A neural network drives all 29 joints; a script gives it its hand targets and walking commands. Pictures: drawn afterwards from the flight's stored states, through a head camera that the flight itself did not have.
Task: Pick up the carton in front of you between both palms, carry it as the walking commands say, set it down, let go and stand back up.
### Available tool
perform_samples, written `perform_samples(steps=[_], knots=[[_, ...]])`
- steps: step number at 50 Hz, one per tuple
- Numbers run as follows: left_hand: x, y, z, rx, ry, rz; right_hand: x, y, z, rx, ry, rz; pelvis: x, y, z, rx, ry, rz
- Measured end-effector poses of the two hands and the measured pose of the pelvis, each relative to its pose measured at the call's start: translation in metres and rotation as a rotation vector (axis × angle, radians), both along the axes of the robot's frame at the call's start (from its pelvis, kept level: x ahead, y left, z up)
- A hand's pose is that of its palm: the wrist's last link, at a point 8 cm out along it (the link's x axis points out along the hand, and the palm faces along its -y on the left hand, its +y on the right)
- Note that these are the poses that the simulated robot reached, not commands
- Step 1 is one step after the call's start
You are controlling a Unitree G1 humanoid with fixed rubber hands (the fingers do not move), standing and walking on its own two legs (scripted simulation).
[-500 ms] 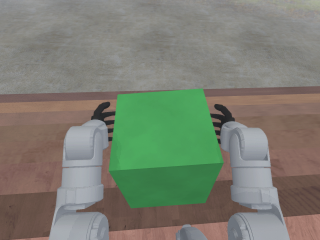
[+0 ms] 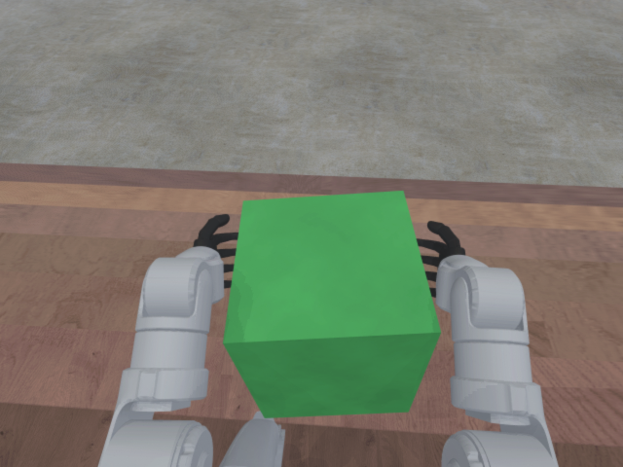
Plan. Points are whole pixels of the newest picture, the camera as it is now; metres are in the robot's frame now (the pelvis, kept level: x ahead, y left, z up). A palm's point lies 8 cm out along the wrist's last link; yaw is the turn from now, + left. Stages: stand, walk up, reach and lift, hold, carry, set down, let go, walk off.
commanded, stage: carry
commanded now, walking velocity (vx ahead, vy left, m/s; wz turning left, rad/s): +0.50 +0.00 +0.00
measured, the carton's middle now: (329, 311) +0.34 +0.02 -0.01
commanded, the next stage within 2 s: none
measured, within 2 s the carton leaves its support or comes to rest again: neither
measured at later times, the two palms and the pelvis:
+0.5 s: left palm (276, 145) +0.73 +0.15 -0.05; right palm (422, 153) +0.71 -0.14 -0.03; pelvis +0.37 +0.03 -0.14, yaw +1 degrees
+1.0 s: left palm (285, 96) +1.10 +0.19 -0.17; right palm (386, 101) +1.11 -0.10 -0.18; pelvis +0.76 +0.03 -0.29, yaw +0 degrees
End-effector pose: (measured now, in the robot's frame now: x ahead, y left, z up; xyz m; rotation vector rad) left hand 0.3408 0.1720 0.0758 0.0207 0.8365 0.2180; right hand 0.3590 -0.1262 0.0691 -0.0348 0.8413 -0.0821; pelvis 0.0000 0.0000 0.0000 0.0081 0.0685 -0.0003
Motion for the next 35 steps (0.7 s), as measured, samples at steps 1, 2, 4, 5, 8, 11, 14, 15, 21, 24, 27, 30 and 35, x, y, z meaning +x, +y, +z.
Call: perform_samples(steps=[1, 2, 4, 5, 8, 11, 14, 15, 21, 24, 27, 30, 35], knots=[[0.015, 0.001, -0.004, 0.002, -0.012, -0.001, 0.014, 0.001, -0.005, 0.007, -0.011, -0.006, 0.014, 0.002, -0.005, -0.003, 0.001, -0.004], [0.030, 0.003, -0.008, 0.004, -0.026, -0.003, 0.028, 0.002, -0.010, 0.013, -0.026, -0.011, 0.029, 0.005, -0.010, -0.008, 0.002, -0.008], [0.063, 0.007, -0.015, 0.006, -0.065, -0.006, 0.060, 0.007, -0.019, 0.021, -0.064, -0.018, 0.062, 0.010, -0.026, -0.018, 0.002, -0.014], [0.081, 0.009, -0.020, 0.005, -0.089, -0.009, 0.077, 0.009, -0.023, 0.020, -0.088, -0.021, 0.080, 0.013, -0.036, -0.023, -0.001, -0.014], [0.140, 0.010, -0.037, -0.004, -0.167, -0.052, 0.125, 0.010, -0.033, -0.013, -0.169, -0.048, 0.134, 0.022, -0.073, -0.026, -0.026, -0.007], [0.191, 0.001, -0.058, -0.004, -0.164, -0.100, 0.161, 0.001, -0.054, -0.037, -0.166, -0.081, 0.174, 0.030, -0.094, -0.005, -0.021, 0.007], [0.229, -0.009, -0.079, -0.004, -0.098, -0.132, 0.190, -0.008, -0.076, -0.030, -0.099, -0.115, 0.212, 0.037, -0.100, -0.007, -0.012, 0.008], [0.242, -0.011, -0.085, -0.006, -0.080, -0.138, 0.201, -0.010, -0.082, -0.029, -0.081, -0.123, 0.225, 0.039, -0.101, -0.008, -0.009, 0.006], [0.323, -0.017, -0.113, -0.034, -0.060, -0.135, 0.282, -0.016, -0.100, -0.044, -0.062, -0.138, 0.304, 0.036, -0.112, -0.011, 0.004, 0.012], [0.369, -0.018, -0.121, -0.051, -0.110, -0.119, 0.334, -0.018, -0.102, -0.057, -0.111, -0.124, 0.350, 0.030, -0.129, 0.001, -0.002, 0.022], [0.420, -0.020, -0.129, -0.046, -0.172, -0.099, 0.391, -0.020, -0.111, -0.051, -0.174, -0.105, 0.404, 0.022, -0.158, 0.020, -0.015, 0.025], [0.467, -0.013, -0.142, -0.002, -0.220, -0.057, 0.454, -0.013, -0.131, -0.029, -0.223, -0.046, 0.458, 0.015, -0.195, 0.007, -0.042, 0.017], [0.520, 0.008, -0.183, -0.012, -0.122, -0.001, 0.528, 0.011, -0.172, -0.027, -0.128, 0.029, 0.525, 0.003, -0.216, -0.015, -0.037, 0.008]])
